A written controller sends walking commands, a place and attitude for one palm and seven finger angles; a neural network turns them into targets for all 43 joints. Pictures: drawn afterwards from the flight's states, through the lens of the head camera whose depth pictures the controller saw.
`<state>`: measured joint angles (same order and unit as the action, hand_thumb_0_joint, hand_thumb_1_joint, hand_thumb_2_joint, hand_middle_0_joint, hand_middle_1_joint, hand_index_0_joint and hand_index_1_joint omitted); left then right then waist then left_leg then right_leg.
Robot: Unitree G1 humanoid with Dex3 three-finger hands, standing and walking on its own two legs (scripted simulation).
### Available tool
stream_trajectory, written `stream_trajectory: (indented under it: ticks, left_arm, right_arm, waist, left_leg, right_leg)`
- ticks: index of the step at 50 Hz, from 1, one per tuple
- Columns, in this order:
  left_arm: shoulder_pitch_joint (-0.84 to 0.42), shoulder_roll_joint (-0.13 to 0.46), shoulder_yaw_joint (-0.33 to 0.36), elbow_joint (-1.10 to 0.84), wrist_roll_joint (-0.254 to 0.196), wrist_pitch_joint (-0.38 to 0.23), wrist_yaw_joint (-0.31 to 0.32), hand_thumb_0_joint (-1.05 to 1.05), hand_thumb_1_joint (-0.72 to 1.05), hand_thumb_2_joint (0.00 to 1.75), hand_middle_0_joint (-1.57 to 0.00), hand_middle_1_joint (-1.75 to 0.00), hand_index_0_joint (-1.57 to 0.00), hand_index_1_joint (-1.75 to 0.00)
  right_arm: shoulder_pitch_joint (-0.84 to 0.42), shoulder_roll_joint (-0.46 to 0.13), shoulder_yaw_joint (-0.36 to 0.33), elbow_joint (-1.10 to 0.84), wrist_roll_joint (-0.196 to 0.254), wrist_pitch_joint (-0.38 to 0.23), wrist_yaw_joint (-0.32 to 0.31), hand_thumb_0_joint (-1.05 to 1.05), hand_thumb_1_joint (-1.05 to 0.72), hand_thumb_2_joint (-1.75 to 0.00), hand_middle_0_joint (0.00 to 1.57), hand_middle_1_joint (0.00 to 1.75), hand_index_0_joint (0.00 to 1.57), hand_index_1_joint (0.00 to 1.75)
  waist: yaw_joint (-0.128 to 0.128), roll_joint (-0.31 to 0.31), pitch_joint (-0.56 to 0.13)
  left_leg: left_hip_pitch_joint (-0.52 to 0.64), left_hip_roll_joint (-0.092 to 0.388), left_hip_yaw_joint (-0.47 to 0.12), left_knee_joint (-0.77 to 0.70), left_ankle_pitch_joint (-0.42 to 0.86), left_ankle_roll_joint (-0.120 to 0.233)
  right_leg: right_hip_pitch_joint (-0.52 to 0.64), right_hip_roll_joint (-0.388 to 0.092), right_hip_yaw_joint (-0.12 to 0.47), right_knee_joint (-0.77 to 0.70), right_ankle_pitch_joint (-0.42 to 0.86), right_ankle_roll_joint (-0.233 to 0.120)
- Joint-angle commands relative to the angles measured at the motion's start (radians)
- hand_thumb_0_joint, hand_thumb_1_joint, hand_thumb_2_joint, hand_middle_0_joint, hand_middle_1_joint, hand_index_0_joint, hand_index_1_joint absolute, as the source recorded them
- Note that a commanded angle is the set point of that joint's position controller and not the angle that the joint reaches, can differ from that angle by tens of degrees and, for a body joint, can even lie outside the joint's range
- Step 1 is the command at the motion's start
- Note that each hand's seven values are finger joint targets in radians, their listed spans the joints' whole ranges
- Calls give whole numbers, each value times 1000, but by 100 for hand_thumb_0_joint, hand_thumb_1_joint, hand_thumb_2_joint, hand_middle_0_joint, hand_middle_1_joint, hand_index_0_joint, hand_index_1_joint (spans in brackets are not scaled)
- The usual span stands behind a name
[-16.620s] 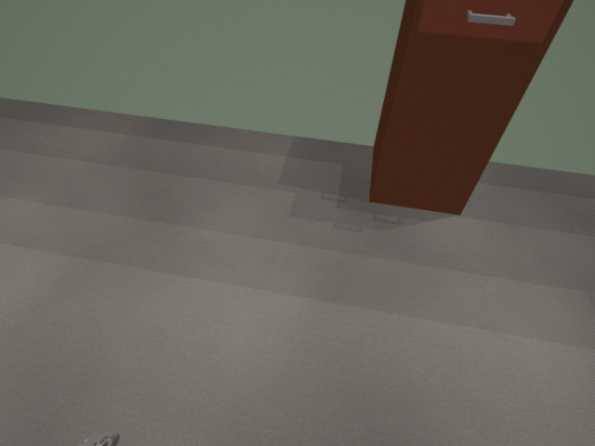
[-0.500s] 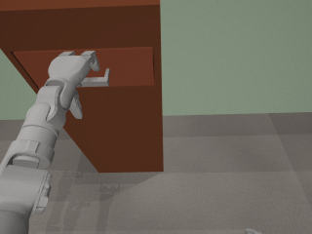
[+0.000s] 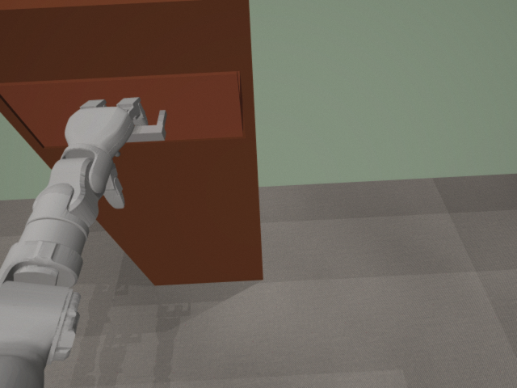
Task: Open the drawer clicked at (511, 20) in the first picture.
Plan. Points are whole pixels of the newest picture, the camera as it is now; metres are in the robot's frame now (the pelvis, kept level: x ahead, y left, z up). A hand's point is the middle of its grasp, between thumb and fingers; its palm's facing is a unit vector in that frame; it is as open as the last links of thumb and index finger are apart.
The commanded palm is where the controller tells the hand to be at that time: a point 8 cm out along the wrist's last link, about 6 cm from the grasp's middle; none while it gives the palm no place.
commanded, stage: lower the fingers behind the handle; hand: left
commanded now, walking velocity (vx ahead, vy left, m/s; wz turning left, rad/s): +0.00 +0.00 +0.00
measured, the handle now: (127, 126) +0.51 +0.24 +0.10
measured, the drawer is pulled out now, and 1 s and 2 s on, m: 0.00 0.00 0.01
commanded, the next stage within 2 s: close the thumb around the handle in 0.74 s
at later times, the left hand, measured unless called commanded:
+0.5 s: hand (118, 162) +0.45 +0.24 +0.08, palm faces -0.03 -0.02 -1.00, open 13.9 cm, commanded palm +0.43 +0.25 +0.14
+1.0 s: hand (118, 162) +0.45 +0.24 +0.08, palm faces -0.03 -0.02 -1.00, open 13.2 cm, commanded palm +0.43 +0.25 +0.14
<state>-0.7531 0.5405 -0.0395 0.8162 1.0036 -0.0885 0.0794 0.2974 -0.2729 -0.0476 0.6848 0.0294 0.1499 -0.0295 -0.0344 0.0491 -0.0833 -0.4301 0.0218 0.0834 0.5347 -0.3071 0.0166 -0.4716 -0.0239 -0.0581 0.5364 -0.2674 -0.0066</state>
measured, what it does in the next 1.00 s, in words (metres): stands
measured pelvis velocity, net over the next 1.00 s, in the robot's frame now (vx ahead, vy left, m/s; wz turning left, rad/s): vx -0.01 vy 0.01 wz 0.00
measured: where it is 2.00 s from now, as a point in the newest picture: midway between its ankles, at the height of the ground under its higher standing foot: outside the picture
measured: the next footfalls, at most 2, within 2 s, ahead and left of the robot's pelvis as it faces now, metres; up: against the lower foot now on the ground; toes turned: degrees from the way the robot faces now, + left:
none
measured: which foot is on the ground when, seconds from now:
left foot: down 0.00-1.00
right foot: down 0.00-1.00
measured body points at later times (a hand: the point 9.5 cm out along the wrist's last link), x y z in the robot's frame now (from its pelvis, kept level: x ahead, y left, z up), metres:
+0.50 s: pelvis -0.01 +0.00 +0.00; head +0.06 -0.01 +0.44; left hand +0.45 +0.24 +0.14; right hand +0.07 -0.27 -0.14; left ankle -0.04 +0.11 -0.73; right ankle -0.01 -0.12 -0.73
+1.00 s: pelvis -0.01 +0.01 +0.00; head +0.06 -0.01 +0.44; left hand +0.45 +0.24 +0.14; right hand +0.05 -0.27 -0.14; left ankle -0.04 +0.11 -0.73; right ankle -0.01 -0.12 -0.73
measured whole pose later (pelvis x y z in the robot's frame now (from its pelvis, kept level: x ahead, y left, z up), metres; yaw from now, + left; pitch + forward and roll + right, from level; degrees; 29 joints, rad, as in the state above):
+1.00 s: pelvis -0.01 +0.01 +0.00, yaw +0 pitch +12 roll +0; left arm -0.76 0.52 -0.04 0.87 1.03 -0.09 0.14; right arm 0.30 -0.26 -0.05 0.68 0.02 0.13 -0.03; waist -0.05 0.05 -0.09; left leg -0.48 0.02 0.08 0.58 -0.32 0.02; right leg -0.51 -0.03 -0.05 0.57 -0.27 0.00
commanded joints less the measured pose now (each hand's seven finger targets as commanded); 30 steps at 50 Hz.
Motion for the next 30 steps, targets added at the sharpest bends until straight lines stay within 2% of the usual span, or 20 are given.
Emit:
stream_trajectory:
  ticks: [1, 2, 3, 4, 5, 6, 8, 9, 10, 12, 15, 16, 19, 22, 24, 26, 27, 28, 29, 30]
  left_arm:
    - [-454, 287, 101, -194, 4, -2, 55, 0, -50, 30, -30, -120, -30, -120]
    - [-472, 252, 71, -207, 0, -8, 56, 0, -50, 30, -30, -120, -30, -120]
    - [-461, 290, 110, -219, 3, -17, 60, 0, -50, 30, -30, -120, -30, -120]
    - [-472, 276, 93, -232, 5, -25, 61, 0, -50, 30, -30, -120, -30, -120]
    - [-469, 271, 96, -243, 4, -30, 67, 0, -50, 30, -30, -120, -30, -120]
    - [-442, 233, 69, -232, 1, -28, 69, 0, -50, 30, -30, -120, -30, -120]
    - [-433, 235, 79, -187, 1, -21, 77, 0, -50, 30, -30, -120, -30, -120]
    - [-428, 258, 100, -180, 7, -21, 81, 0, -50, 30, -30, -120, -30, -120]
    - [-429, 242, 84, -185, 6, -19, 84, 0, -50, 30, -30, -120, -30, -120]
    - [-419, 218, 64, -161, 15, -9, 88, 0, -50, 30, -30, -120, -30, -120]
    - [-413, 268, 98, -115, 25, -1, 93, 0, -50, 30, -30, -120, -30, -120]
    - [-418, 242, 77, -120, 24, -2, 93, 0, -50, 30, -30, -120, -30, -120]
    - [-424, 262, 99, -160, 23, -17, 99, 0, -50, 30, -30, -120, -30, -120]
    - [-414, 250, 83, -95, 23, -1, 98, 0, -50, 30, -30, -120, -30, -120]
    - [-447, 271, 98, -119, 27, -8, 101, 0, -50, 30, -30, -120, -30, -120]
    - [-449, 256, 87, -143, 27, -10, 103, 0, -50, 30, -30, -120, -30, -120]
    - [-438, 222, 63, -147, 24, -9, 101, 0, -50, 30, -30, -120, -30, -120]
    - [-452, 218, 63, -160, 18, -12, 101, 0, -50, 30, -30, -120, -30, -120]
    - [-433, 251, 97, -151, 19, -16, 101, 0, -50, 30, -30, -120, -30, -120]
    - [-420, 249, 93, -151, 19, -14, 101, 0, -50, 30, -30, -120, -30, -120]
  right_arm:
    - [33, -140, -49, -93, -1, -30, -18, 0, -90, -90, 20, 30, 20, 30]
    - [35, -138, -49, -94, -2, -33, -19, 0, -90, -90, 20, 30, 20, 30]
    - [43, -139, -52, -91, -3, -34, -19, 0, -90, -90, 20, 30, 20, 30]
    - [43, -140, -53, -89, -7, -33, -21, 0, -90, -90, 20, 30, 20, 30]
    - [43, -135, -56, -89, -6, -35, -18, 0, -90, -90, 20, 30, 20, 30]
    - [43, -130, -55, -92, -6, -35, -15, 0, -90, -90, 20, 30, 20, 30]
    - [45, -136, -53, -83, -7, -34, -13, 0, -90, -90, 20, 30, 20, 30]
    - [46, -140, -53, -82, -8, -34, -13, 0, -90, -90, 20, 30, 20, 30]
    - [43, -137, -53, -88, -8, -34, -12, 0, -90, -90, 20, 30, 20, 30]
    - [44, -136, -51, -88, -7, -35, -11, 0, -90, -90, 20, 30, 20, 30]
    - [46, -144, -48, -84, -8, -34, -15, 0, -90, -90, 20, 30, 20, 30]
    - [45, -140, -48, -90, -8, -35, -16, 0, -90, -90, 20, 30, 20, 30]
    - [49, -138, -53, -95, -14, -37, -17, 0, -90, -90, 20, 30, 20, 30]
    - [50, -138, -47, -90, -8, -36, -18, 0, -90, -90, 20, 30, 20, 30]
    - [54, -142, -49, -92, -10, -37, -21, 0, -90, -90, 20, 30, 20, 30]
    - [58, -135, -51, -93, -11, -38, -17, 0, -90, -90, 20, 30, 20, 30]
    - [60, -133, -53, -97, -10, -38, -15, 0, -90, -90, 20, 30, 20, 30]
    - [62, -135, -55, -92, -12, -39, -14, 0, -90, -90, 20, 30, 20, 30]
    - [67, -139, -56, -89, -13, -38, -14, 0, -90, -90, 20, 30, 20, 30]
    - [63, -139, -55, -94, -12, -36, -14, 0, -90, -90, 20, 30, 20, 30]
  waist:
    - [-6, -23, -386]
    - [-14, -20, -383]
    - [-2, 4, -400]
    - [-12, 0, -418]
    - [-6, 27, -418]
    - [-4, 31, -412]
    - [-12, -10, -364]
    - [-10, -31, -374]
    - [-5, -23, -389]
    - [-10, -21, -368]
    - [-9, -43, -352]
    - [-13, -41, -362]
    - [-8, -13, -414]
    - [-19, -28, -341]
    - [-15, -19, -370]
    - [-9, 15, -399]
    - [-12, 17, -401]
    - [-18, 10, -394]
    - [-14, -25, -400]
    - [-9, -22, -406]
  left_leg:
    - [141, -37, -38, -8, 425, 34]
    - [152, -37, -38, -6, 420, 35]
    - [162, -35, -44, -3, 446, 32]
    - [183, -33, -46, 6, 477, 34]
    - [190, -33, -47, 9, 488, 31]
    - [191, -34, -49, 11, 488, 29]
    - [164, -32, -48, 8, 456, 28]
    - [154, -31, -47, 10, 462, 30]
    - [149, -35, -44, 10, 449, 31]
    - [141, -34, -46, 9, 434, 29]
    - [103, -35, -39, 10, 393, 31]
    - [103, -38, -39, 12, 389, 31]
    - [139, -33, -42, 26, 448, 32]
    - [96, -35, -38, 18, 385, 29]
    - [108, -33, -42, 19, 398, 30]
    - [132, -33, -44, 24, 425, 28]
    - [144, -32, -49, 26, 442, 26]
    - [154, -29, -47, 28, 444, 28]
    - [147, -27, -54, 29, 459, 29]
    - [142, -30, -49, 28, 456, 30]
  right_leg:
    - [236, 42, 37, -6, 371, -23]
    - [224, 41, 38, -10, 368, -22]
    - [224, 44, 35, -3, 370, -27]
    - [220, 45, 36, -1, 381, -26]
    - [208, 45, 36, 1, 379, -25]
    - [197, 47, 33, 3, 369, -27]
    - [179, 48, 27, 2, 355, -26]
    - [194, 47, 29, 3, 361, -27]
    - [204, 45, 33, 6, 365, -25]
    - [180, 46, 27, 7, 347, -26]
    - [190, 42, 33, 8, 337, -24]
    - [187, 43, 32, 10, 336, -24]
    - [199, 44, 36, 19, 363, -26]
    - [168, 45, 30, 13, 328, -24]
    - [174, 45, 32, 15, 322, -26]
    - [174, 46, 32, 22, 336, -28]
    - [162, 47, 29, 23, 333, -27]
    - [156, 48, 29, 18, 337, -27]
    - [174, 49, 28, 18, 341, -27]
    - [179, 49, 32, 20, 349, -25]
